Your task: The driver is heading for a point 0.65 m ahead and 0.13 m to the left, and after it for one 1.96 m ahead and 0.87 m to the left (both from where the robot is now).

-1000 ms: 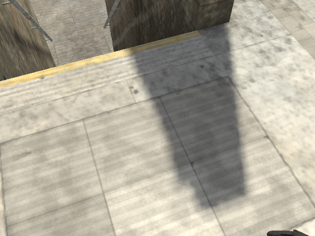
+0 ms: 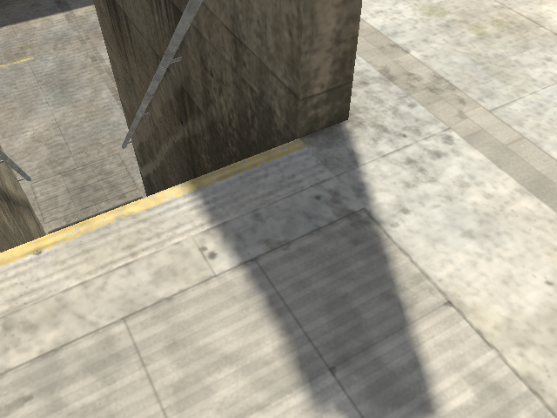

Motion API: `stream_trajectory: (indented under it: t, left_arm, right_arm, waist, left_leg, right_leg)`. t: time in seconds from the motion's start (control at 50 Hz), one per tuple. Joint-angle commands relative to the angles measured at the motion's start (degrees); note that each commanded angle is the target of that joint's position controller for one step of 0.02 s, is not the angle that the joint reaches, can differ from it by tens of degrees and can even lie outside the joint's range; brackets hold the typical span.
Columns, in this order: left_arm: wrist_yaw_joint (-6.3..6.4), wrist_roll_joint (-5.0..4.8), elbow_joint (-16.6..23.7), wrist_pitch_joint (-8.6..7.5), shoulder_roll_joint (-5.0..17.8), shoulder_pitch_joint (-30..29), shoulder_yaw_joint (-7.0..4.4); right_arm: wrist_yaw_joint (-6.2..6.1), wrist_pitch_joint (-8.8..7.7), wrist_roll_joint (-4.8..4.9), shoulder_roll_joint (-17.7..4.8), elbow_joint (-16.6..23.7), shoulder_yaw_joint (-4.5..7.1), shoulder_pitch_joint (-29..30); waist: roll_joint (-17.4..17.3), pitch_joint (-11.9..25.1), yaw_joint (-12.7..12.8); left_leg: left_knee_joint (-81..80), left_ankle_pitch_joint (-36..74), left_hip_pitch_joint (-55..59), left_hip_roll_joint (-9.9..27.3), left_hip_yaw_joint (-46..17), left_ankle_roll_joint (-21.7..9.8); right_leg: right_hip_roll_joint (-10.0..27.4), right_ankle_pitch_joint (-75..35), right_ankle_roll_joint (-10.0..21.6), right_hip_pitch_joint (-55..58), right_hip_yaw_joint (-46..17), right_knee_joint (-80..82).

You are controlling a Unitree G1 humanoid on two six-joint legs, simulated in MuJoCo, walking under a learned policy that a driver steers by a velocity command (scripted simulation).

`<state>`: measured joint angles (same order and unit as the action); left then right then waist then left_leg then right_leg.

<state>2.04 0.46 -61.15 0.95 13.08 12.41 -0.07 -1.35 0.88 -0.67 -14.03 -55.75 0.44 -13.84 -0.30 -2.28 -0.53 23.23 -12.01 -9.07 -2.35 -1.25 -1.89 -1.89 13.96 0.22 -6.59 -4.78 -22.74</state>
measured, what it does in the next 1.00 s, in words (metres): walks ahead: right foot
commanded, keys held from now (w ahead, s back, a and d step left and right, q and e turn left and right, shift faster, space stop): shift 0.02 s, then w+shift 0.66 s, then w+q+shift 0.26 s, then q+shift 0.06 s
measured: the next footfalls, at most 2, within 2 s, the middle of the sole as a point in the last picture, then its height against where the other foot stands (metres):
right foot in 0.74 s outside the picture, level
left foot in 1.16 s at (264, 298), level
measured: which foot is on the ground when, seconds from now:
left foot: down 0.00-0.72, up 0.74-1.00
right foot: down 0.00-0.28, up 0.30-0.72, down 0.74-1.00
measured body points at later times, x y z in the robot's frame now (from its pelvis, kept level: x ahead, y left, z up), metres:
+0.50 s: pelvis +0.12 +0.03 +0.00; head +0.13 +0.04 +0.45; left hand +0.29 +0.27 -0.12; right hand +0.06 -0.23 -0.13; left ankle +0.02 +0.11 -0.74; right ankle +0.18 -0.12 -0.67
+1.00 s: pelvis +0.52 -0.03 -0.01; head +0.53 -0.02 +0.44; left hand +0.45 +0.23 -0.15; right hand +0.68 -0.27 -0.13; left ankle +0.59 +0.12 -0.65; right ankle +0.45 -0.10 -0.74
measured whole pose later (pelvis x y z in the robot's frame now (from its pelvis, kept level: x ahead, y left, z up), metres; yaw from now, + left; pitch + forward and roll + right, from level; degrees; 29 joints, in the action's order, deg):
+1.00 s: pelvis +0.52 -0.03 -0.01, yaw +10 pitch +0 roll -2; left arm -0.6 1.1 -58.3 -6.6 14.2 23.9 -3.5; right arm 2.7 -1.6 -1.1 -15.0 -49.1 3.7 -10.7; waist -1.8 -1.7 0.7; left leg 67.1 -3.3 -42.2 6.5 1.1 -6.6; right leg -2.9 18.0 3.6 0.0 14.4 -17.9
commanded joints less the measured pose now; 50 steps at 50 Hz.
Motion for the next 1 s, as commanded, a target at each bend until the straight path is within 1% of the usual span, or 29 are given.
stream_trajectory:
  t: [0.02, 0.04, 0.08, 0.12, 0.16, 0.18, 0.2, 0.24, 0.26, 0.28, 0.3, 0.32, 0.34, 0.36, 0.4, 0.5, 0.6, 0.64, 0.68, 0.7, 0.72, 0.74, 0.76, 0.78, 0.8, 0.82, 0.88, 0.94, 1.0]
  left_arm:
    - [0.20, 0.03, 0.0, -0.56, 5.8, 1.3, -0.78]
    - [0.15, 0.09, -0.5, -0.44, 6.2, 3.3, -1.01]
    - [-0.52, 0.89, 0.5, 0.11, 8.7, 3.7, -2.04]
    - [-0.85, 0.29, 2.2, -0.74, 6.5, 3.0, -1.74]
    - [-1.07, 0.29, 1.1, -1.84, 9.5, 7.7, -3.21]
    - [-1.33, 0.31, 1.5, -2.36, 11.1, 6.1, -4.07]
    - [-1.64, 0.20, 2.6, -2.85, 10.5, 4.0, -4.21]
    - [-1.97, -0.36, 4.8, -3.35, 10.1, -2.1, -4.46]
    - [-1.96, -0.68, 5.9, -3.32, 10.1, -5.3, -4.66]
    - [-1.84, -0.07, 7.1, -3.43, 9.5, -7.7, -4.78]
    - [-2.02, 0.44, 9.0, -4.10, 5.4, -10.6, -3.80]
    - [-2.70, 0.13, 12.6, -5.14, 1.1, -12.0, -2.61]
    - [-3.10, 1.38, 12.8, -5.42, 4.1, -12.5, -2.99]
    - [-3.89, 1.28, 12.3, -5.70, 4.9, -11.7, -3.30]
    - [-5.12, 2.11, 11.1, -5.73, 5.5, -8.7, -3.64]
    - [-5.91, 2.19, 14.7, -3.83, 4.0, -16.8, -2.93]
    - [-6.31, 1.35, 20.1, -3.81, 2.8, -26.4, -1.56]
    - [-5.86, 1.26, 20.9, -3.87, 3.3, -25.9, -1.48]
    - [-4.69, 1.33, 20.4, -4.01, 4.8, -20.8, -2.02]
    - [-3.82, 1.28, 18.5, -4.27, 7.0, -12.3, -2.92]
    - [-2.90, 1.09, 14.6, -4.63, 9.2, 1.4, -4.12]
    - [-1.90, 2.26, 12.0, -5.08, 13.8, 12.2, -5.76]
    - [-1.96, 4.39, 12.0, -5.66, 18.0, 13.7, -6.60]
    - [-2.81, 2.71, 11.9, -5.60, 15.2, 11.5, -6.45]
    - [-2.78, 2.64, 11.8, -5.96, 11.6, 5.2, -5.67]
    - [-2.97, 2.37, 11.7, -6.61, 7.9, 2.5, -4.94]
    - [-2.68, 1.58, 9.0, -7.68, 3.0, 2.9, -3.48]
    - [-2.77, 0.22, 7.4, -8.75, 2.9, 5.0, -3.35]
    - [-2.58, 0.56, 7.3, -9.38, 1.5, 5.1, -2.51]
  right_arm:
    - [-0.19, -0.44, 0.01, -5.3, 0.3, 0.90, -1.1]
    - [-0.05, -0.27, -0.06, -6.3, -0.3, 1.29, -2.3]
    - [0.80, 0.44, -0.71, -8.6, 0.5, 2.29, -1.6]
    - [1.28, -0.25, -0.23, -5.0, 2.8, 1.50, 2.3]
    - [2.00, -1.66, -0.58, -3.1, 5.3, 1.34, 7.2]
    - [2.14, -2.30, -0.73, -4.2, 6.1, 1.55, 8.0]
    - [2.27, -2.90, -0.55, -5.9, 6.6, 2.03, 7.9]
    - [2.83, -3.80, -0.07, -4.7, 5.5, 2.08, 2.1]
    - [2.86, -4.16, 0.08, -3.7, 3.2, 2.16, -4.5]
    - [2.32, -4.47, 0.23, -4.7, -0.2, 2.83, -13.3]
    - [1.37, -5.12, -0.55, -8.0, -2.6, 3.80, -21.9]
    - [1.26, -5.36, -1.02, -12.4, -2.9, 4.78, -24.1]
    - [1.19, -5.18, -1.44, -9.9, -1.6, 4.28, -18.5]
    - [1.46, -5.53, -1.32, -8.3, 0.6, 3.94, -12.7]
    - [1.63, -6.45, -0.88, -7.5, 2.0, 3.70, -9.7]
    - [1.73, -7.67, -0.22, -4.6, -0.7, 2.99, -16.0]
    - [1.28, -8.35, -0.19, -5.4, -1.7, 2.89, -17.8]
    - [1.30, -8.23, -0.10, -6.3, -2.4, 2.90, -17.6]
    - [1.09, -7.95, -0.36, -8.2, -3.2, 3.13, -17.7]
    - [0.70, -7.44, -0.82, -9.2, -3.6, 3.32, -17.7]
    - [0.41, -6.84, -0.81, -10.6, -3.3, 3.64, -15.7]
    - [0.54, -6.70, -0.91, -8.2, -1.9, 3.17, -15.0]
    - [1.90, -6.96, 1.12, 3.0, 0.8, 1.02, -20.3]
    - [1.63, -7.52, 2.06, -4.7, 1.6, 2.93, -15.6]
    - [1.42, -7.20, 2.11, -6.3, 3.4, 3.74, -9.4]
    - [1.80, -7.04, 1.55, -5.0, 3.3, 3.33, -8.2]
    - [3.36, -4.31, -0.68, -0.3, 3.7, 3.03, -8.9]
    - [4.38, -2.30, -0.67, 1.0, 7.4, 2.79, -1.8]
    - [4.56, -2.42, -0.41, 1.7, 10.5, 1.98, 4.6]
  waist:
    - [0.1, -0.9, 0.0]
    - [-0.2, 1.8, 0.2]
    - [0.1, -3.7, 0.6]
    - [2.7, -7.6, 1.8]
    - [9.4, -3.9, 4.1]
    - [11.4, -3.5, 3.7]
    - [9.0, -2.9, 2.8]
    - [8.1, -2.9, -1.9]
    - [7.2, -3.0, -5.5]
    - [3.0, -3.1, -9.1]
    - [-9.3, -1.9, -12.4]
    - [-18.7, -1.2, -10.7]
    - [-8.2, -3.8, -7.0]
    - [-3.0, -4.2, -4.1]
    - [-2.1, -1.2, -1.4]
    - [-3.1, -5.9, -2.8]
    - [-4.3, -8.6, -3.9]
    - [-4.6, -7.5, -2.7]
    - [-7.4, -2.3, 0.4]
    - [-8.5, 2.6, 4.5]
    - [-8.1, 9.0, 11.0]
    - [-4.0, 15.5, 14.4]
    - [12.2, 23.3, 7.3]
    - [8.8, 22.9, 8.5]
    - [6.2, 11.1, 5.5]
    - [1.5, 6.5, 4.0]
    - [3.5, 0.8, -1.0]
    - [3.6, -3.7, -1.7]
    - [2.8, -7.5, -2.6]
  left_leg:
    - [-4.7, 2.9, -0.3, 6.1, -6.2, -1.2]
    - [-4.0, -10.1, 0.2, 4.6, -5.6, -1.9]
    - [-2.4, -34.8, -7.2, 4.2, -8.3, -4.4]
    - [1.0, -28.4, -12.8, 4.6, -8.7, -4.1]
    - [10.1, -9.7, -18.0, 0.5, 1.1, -0.8]
    - [14.9, -5.6, -18.1, 1.9, 2.7, -0.9]
    - [16.4, -7.2, -16.9, 3.2, 1.5, -1.4]
    - [10.2, -8.9, -6.9, 3.2, 2.9, -3.0]
    - [4.3, -7.7, 3.8, 1.4, 5.4, -3.5]
    - [1.0, -7.9, 15.6, 0.2, 5.8, -3.5]
    - [-6.5, -18.6, 25.2, 9.8, -8.7, -4.9]
    - [-16.8, -36.2, 26.1, 23.8, -35.9, -10.0]
    - [-17.3, -38.5, 19.6, 26.4, -39.4, -12.1]
    - [-16.1, -33.5, 16.6, 23.6, -33.4, -11.1]
    - [-18.1, -25.8, 13.5, 18.9, -24.2, -9.3]
    - [-22.1, -8.6, 10.5, 13.4, -11.7, -9.2]
    - [-26.8, 11.1, 9.3, 14.1, -4.5, -9.1]
    - [-24.0, 26.2, 13.4, 14.7, -0.9, -8.4]
    - [-13.0, 57.7, 16.4, 15.6, 1.9, -7.2]
    - [-1.8, 67.3, 15.5, 16.2, 1.6, -6.6]
    - [13.0, 64.3, 10.0, 15.2, 1.7, -6.0]
    - [32.0, 44.1, -4.2, 11.8, 1.9, -5.8]
    - [53.4, -12.7, -26.1, 2.3, -0.6, -4.8]
    - [59.1, -10.6, -29.5, 1.7, -6.3, -7.0]
    - [58.9, -3.3, -32.5, 5.3, -4.6, -7.2]
    - [56.0, 0.4, -30.3, 7.7, -3.9, -7.1]
    - [52.7, 1.3, -25.4, 10.6, -3.6, -5.9]
    - [50.8, 6.4, -31.8, 11.6, -1.2, -4.9]
    - [38.5, 14.8, -28.4, 7.7, 6.2, -4.2]
  right_leg:
    - [5.1, -6.2, 2.3, -3.0, -4.5, 4.1]
    - [3.5, 6.7, 3.3, -2.8, -3.6, 3.2]
    - [3.1, 32.8, 6.6, -9.8, -6.8, 2.4]
    - [6.0, 29.8, 8.2, -9.7, -11.0, 4.4]
    - [13.0, 28.2, 11.5, 0.1, -20.8, 13.8]
    - [17.4, 27.4, 13.3, -0.7, -24.9, 16.6]
    - [17.9, 25.8, 13.3, -3.0, -24.5, 17.0]
    - [14.6, 22.9, 11.2, -10.8, -16.9, 14.9]
    - [11.3, 23.4, 9.9, -18.3, -11.9, 11.4]
    - [7.8, 23.4, 8.9, -27.4, -8.4, 3.7]
    - [2.0, 18.2, 6.8, -37.6, -1.3, -14.9]
    - [-1.7, 13.4, 5.8, -48.2, 4.0, -29.6]
    - [3.1, 7.5, 6.5, -49.6, -0.3, -36.7]
    - [5.4, 1.7, 6.2, -48.8, -0.5, -39.0]
    - [7.2, -1.9, 4.4, -43.4, 1.4, -38.7]
    - [7.2, -9.1, 1.8, -45.1, 6.8, -34.2]
    - [5.7, -14.5, 3.2, -35.2, 11.0, -17.5]
    - [4.0, -12.1, 5.6, -30.9, 12.5, -13.7]
    - [-0.6, -6.7, 8.1, -20.7, 14.8, -13.1]
    - [-2.4, -2.9, 9.1, -10.9, 13.5, -13.8]
    - [-2.6, -2.2, 9.9, 4.3, 11.7, -10.3]
    - [7.3, 10.0, 10.4, 21.0, 0.6, -9.6]
    - [26.1, 36.5, 13.5, 35.5, -30.0, -1.1]
    - [26.6, 44.7, 12.2, 28.7, -43.5, 10.9]
    - [24.2, 35.6, 10.0, 19.0, -31.2, 10.6]
    - [22.5, 24.0, 9.4, 10.3, -22.3, 11.5]
    - [18.3, 11.6, 5.7, -2.6, -5.8, 14.5]
    - [15.9, 0.6, 2.3, -4.4, 6.0, 16.9]
    - [10.7, -35.1, 0.5, -8.1, 19.1, 13.9]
